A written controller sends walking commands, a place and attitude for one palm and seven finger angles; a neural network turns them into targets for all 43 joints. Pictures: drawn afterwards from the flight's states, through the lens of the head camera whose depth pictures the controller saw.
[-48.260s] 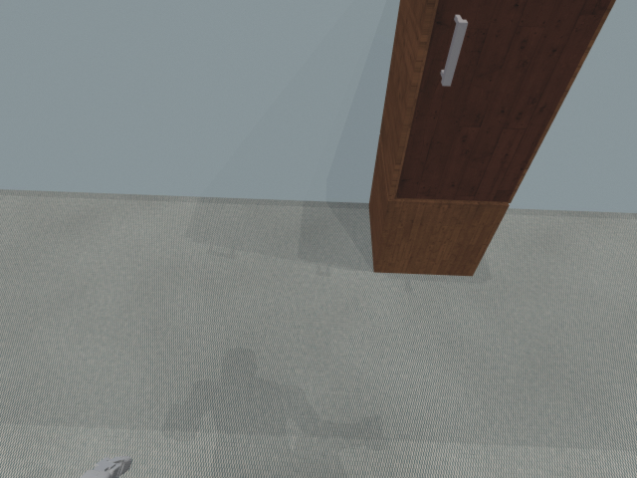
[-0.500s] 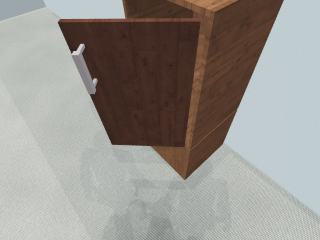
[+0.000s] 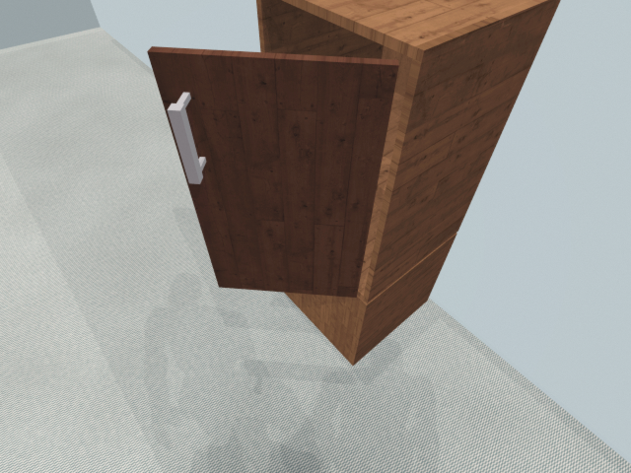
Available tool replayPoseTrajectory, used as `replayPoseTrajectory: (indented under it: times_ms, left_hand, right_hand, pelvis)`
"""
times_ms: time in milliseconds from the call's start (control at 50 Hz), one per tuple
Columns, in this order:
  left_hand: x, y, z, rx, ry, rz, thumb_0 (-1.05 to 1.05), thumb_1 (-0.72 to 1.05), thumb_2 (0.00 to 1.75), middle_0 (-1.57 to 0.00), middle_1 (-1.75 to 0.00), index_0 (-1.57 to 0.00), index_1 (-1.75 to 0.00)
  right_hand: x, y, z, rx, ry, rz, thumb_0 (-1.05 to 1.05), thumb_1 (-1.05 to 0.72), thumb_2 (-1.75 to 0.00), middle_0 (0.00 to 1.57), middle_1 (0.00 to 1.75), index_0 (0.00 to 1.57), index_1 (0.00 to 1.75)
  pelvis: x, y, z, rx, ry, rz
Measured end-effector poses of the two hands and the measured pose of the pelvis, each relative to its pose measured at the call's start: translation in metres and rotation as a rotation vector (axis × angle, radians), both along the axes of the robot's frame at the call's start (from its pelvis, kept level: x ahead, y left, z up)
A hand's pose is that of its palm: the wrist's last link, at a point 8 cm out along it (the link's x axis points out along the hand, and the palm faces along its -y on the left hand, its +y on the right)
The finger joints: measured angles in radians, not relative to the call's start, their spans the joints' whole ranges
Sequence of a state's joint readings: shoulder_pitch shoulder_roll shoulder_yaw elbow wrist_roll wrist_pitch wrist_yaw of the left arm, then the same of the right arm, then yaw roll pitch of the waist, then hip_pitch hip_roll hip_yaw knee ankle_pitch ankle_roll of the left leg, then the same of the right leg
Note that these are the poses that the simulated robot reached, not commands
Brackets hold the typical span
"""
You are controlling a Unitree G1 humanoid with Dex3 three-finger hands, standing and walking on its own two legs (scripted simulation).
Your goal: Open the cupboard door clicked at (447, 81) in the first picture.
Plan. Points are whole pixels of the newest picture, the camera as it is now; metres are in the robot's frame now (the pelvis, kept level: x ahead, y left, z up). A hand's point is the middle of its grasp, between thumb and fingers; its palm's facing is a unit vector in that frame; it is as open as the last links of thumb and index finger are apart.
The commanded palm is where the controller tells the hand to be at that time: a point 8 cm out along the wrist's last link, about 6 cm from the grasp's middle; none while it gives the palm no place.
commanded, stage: come to a stop and stand still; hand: left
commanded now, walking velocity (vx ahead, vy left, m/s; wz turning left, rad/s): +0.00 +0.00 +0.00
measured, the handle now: (190, 139) +0.56 +0.25 +0.12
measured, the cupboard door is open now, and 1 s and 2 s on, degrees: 45 45 45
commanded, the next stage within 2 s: look again from close up in 0.04 s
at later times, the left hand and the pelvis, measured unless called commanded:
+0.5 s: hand out of the picture +0.07 +0.25 -0.17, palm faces +0.04 -0.96 -0.27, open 7.4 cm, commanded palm none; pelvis +0.00 +0.04 -0.01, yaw +0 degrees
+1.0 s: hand (85, 417) +0.18 +0.29 -0.01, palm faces +0.28 -0.95 -0.11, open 7.7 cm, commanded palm +0.10 +0.33 -0.05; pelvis -0.03 +0.05 -0.02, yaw +3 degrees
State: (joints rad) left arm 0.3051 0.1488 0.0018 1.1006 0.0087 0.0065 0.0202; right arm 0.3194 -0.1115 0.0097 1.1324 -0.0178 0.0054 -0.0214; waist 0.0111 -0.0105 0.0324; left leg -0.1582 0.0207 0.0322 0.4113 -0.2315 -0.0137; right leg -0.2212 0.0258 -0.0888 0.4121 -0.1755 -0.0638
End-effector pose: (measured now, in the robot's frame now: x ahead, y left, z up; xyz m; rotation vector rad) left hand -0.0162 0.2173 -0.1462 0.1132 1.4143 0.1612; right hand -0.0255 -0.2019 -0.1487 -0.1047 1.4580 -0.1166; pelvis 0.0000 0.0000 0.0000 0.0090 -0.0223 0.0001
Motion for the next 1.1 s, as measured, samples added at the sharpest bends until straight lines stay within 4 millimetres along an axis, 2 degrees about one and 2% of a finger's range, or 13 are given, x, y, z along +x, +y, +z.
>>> replayPoseTrajectory:
  times_ms: [140, 200, 280, 380, 480, 560, 680, 800, 840, 880, 980, 1040, 1100]
  left_hand:
    - [-0.013, -0.007, -0.002, -0.025, 0.035, 0.013, 0.0, 0.91, 0.9, -0.2, -0.3, -0.2, -0.3]
    - [-0.009, -0.003, -0.003, -0.021, 0.015, -0.02, 0.0, 0.9, 0.9, -0.2, -0.3, -0.2, -0.3]
    - [0.006, 0.015, -0.002, 0.015, -0.04, -0.028, 0.0, 0.9, 0.9, -0.21, -0.3, -0.2, -0.3]
    - [0.039, 0.046, 0.0, 0.063, -0.146, -0.037, 0.0, 0.9, 0.9, -0.21, -0.3, -0.2, -0.3]
    - [0.069, 0.072, 0.01, 0.099, -0.244, -0.057, 0.0, 0.9, 0.9, -0.2, -0.3, -0.2, -0.3]
    - [0.08, 0.088, 0.018, 0.12, -0.283, -0.074, 0.0, 0.9, 0.9, -0.2, -0.3, -0.2, -0.3]
    - [0.075, 0.103, 0.024, 0.136, -0.272, -0.09, 0.0, 0.9, 0.9, -0.2, -0.3, -0.2, -0.3]
    - [0.053, 0.107, 0.02, 0.136, -0.209, -0.09, 0.0, 0.9, 0.9, -0.2, -0.3, -0.2, -0.3]
    - [0.066, 0.111, 0.036, 0.122, -0.365, 0.04, 0.01, 0.9, 0.9, -0.21, -0.31, -0.2, -0.3]
    - [0.091, 0.116, 0.068, 0.145, -0.62, 0.086, 0.01, 0.89, 0.9, -0.21, -0.31, -0.2, -0.31]
    - [0.15, 0.117, 0.141, 0.154, -1.135, 0.055, 0.01, 0.83, 0.87, -0.21, -0.35, -0.2, -0.35]
    - [0.167, 0.115, 0.15, 0.106, -1.336, -0.03, 0.01, 0.78, 0.85, -0.21, -0.38, -0.21, -0.38]
    - [0.166, 0.112, 0.128, 0.022, -1.387, -0.145, 0.0, 0.72, 0.82, -0.22, -0.42, -0.21, -0.42]
  right_hand:
    - [-0.017, 0.01, 0.001, 0.009, 0.045, -0.013, 0.0, -0.91, -0.9, 0.2, 0.29, 0.2, 0.3]
    - [-0.013, 0.008, 0.0, 0.003, 0.018, -0.014, 0.0, -0.9, -0.9, 0.2, 0.29, 0.2, 0.3]
    - [0.005, -0.005, -0.003, -0.045, -0.064, -0.026, 0.0, -0.9, -0.9, 0.2, 0.29, 0.2, 0.3]
    - [0.036, -0.017, 0.004, -0.106, -0.174, -0.016, 0.0, -0.9, -0.9, 0.2, 0.29, 0.2, 0.3]
    - [0.064, -0.022, 0.016, -0.145, -0.263, 0.021, 0.0, -0.9, -0.9, 0.2, 0.29, 0.2, 0.3]
    - [0.081, -0.021, 0.022, -0.155, -0.311, 0.05, 0.0, -0.9, -0.9, 0.2, 0.29, 0.2, 0.3]
    - [0.091, -0.015, 0.027, -0.149, -0.338, 0.078, 0.0, -0.9, -0.9, 0.2, 0.29, 0.2, 0.3]
    - [0.084, -0.009, 0.025, -0.138, -0.306, 0.085, 0.0, -0.9, -0.9, 0.2, 0.29, 0.2, 0.3]
    - [0.085, -0.006, 0.03, -0.15, -0.368, 0.082, 0.0, -0.9, -0.9, 0.2, 0.29, 0.2, 0.3]
    - [0.092, -0.001, 0.035, -0.158, -0.469, 0.1, 0.01, -0.9, -0.9, 0.2, 0.29, 0.2, 0.3]
    - [0.127, 0.01, 0.042, -0.123, -0.704, 0.133, 0.01, -0.9, -0.9, 0.2, 0.29, 0.2, 0.3]
    - [0.15, 0.012, 0.042, -0.109, -0.812, 0.155, 0.01, -0.9, -0.9, 0.2, 0.29, 0.2, 0.3]
    - [0.171, 0.008, 0.04, -0.109, -0.895, 0.196, 0.01, -0.9, -0.9, 0.2, 0.3, 0.2, 0.3]
  pelvis:
    - [0.002, 0.004, 0.0, 0.0, 0.006, 0.001]
    - [0.0, 0.007, -0.003, -0.004, 0.007, 0.01]
    - [0.003, 0.014, -0.007, -0.015, 0.006, 0.015]
    - [0.006, 0.025, -0.008, -0.017, -0.008, 0.009]
    - [0.003, 0.034, -0.006, -0.017, -0.024, 0.003]
    - [-0.002, 0.042, -0.005, -0.015, -0.032, 0.0]
    - [-0.009, 0.05, -0.002, -0.011, -0.035, -0.002]
    - [-0.014, 0.055, -0.002, -0.009, -0.031, -0.004]
    - [-0.018, 0.054, -0.004, -0.003, -0.033, 0.004]
    - [-0.02, 0.052, -0.007, 0.003, -0.029, 0.014]
    - [-0.027, 0.049, -0.019, -0.006, 0.023, 0.052]
    - [-0.032, 0.043, -0.035, -0.006, 0.101, 0.045]
    - [-0.034, 0.037, -0.056, -0.004, 0.151, 0.035]
